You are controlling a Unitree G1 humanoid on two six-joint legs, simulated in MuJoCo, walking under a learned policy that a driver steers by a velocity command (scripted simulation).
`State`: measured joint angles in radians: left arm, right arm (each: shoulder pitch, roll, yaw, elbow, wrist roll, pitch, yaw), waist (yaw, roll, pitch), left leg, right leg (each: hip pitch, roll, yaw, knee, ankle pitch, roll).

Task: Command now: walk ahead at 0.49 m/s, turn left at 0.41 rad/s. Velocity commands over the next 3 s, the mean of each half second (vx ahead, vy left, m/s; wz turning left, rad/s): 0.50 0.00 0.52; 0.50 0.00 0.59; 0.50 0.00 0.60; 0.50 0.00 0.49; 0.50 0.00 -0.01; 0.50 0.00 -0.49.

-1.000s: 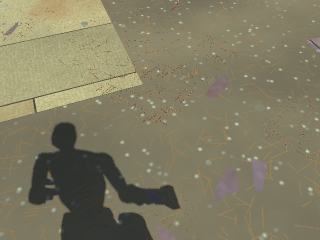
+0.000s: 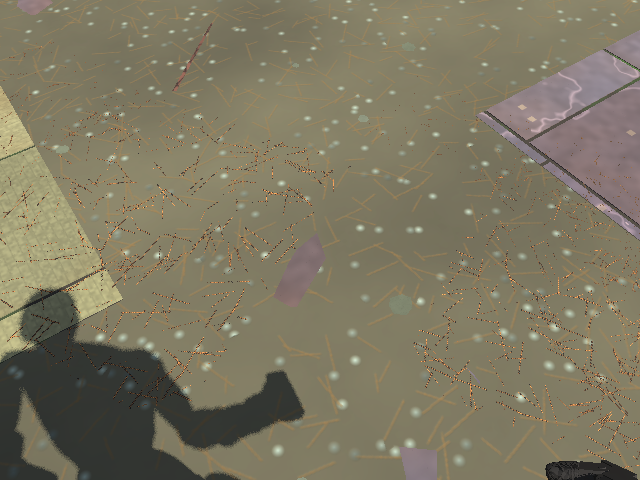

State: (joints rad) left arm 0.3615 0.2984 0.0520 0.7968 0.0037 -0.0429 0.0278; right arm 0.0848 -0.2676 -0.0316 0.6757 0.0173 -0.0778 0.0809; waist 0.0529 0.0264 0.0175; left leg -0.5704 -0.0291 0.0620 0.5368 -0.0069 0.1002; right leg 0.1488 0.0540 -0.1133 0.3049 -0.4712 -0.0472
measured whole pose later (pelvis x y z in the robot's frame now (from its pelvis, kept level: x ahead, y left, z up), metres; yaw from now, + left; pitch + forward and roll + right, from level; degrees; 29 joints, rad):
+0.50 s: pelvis +0.31 -0.03 +0.01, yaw +18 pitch +2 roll -1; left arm 0.09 0.28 0.03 0.64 0.00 -0.12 -0.01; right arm 0.36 -0.32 -0.07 0.71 0.02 -0.02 -0.01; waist -0.06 0.02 0.00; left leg -0.19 -0.09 -0.23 0.77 -0.51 0.04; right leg -0.47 0.03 0.05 0.55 -0.14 0.01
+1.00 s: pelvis +0.54 +0.10 +0.00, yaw +36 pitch +2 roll -2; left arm 0.35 0.32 0.08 0.85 -0.02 -0.05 0.01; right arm 0.06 -0.29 -0.06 0.55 0.02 -0.02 0.05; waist 0.07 0.01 0.06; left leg -0.52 -0.01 0.05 0.61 -0.14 0.10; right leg 0.04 -0.09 -0.23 0.56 -0.48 0.04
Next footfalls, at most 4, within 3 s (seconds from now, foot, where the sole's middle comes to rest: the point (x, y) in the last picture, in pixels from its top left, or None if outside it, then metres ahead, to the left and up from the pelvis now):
0.46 right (409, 470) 0.48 -0.10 -0.75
0.98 left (235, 396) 0.62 0.26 -0.75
1.48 right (234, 266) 0.96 0.31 -0.75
1.98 left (73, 300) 0.84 0.69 -0.75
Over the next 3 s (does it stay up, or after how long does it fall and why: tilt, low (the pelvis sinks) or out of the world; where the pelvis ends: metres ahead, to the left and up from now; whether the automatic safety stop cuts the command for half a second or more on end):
stays up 1.12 1.04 0.01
